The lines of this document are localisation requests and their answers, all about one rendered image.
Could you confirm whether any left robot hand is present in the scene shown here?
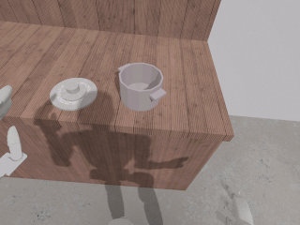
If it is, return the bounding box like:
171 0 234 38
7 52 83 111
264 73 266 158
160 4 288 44
0 85 27 180

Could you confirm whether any knob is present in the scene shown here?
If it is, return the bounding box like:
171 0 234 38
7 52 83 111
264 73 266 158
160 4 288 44
65 82 80 94

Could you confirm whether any lid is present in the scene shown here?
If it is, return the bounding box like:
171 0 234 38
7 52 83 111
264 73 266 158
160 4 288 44
50 78 98 112

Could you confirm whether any right robot hand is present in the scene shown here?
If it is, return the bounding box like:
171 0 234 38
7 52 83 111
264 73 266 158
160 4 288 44
216 179 254 225

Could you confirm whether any table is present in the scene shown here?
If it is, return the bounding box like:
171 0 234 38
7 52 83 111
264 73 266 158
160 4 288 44
0 0 234 191

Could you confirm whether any pot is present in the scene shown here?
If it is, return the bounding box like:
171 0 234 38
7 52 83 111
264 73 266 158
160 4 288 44
118 63 167 112

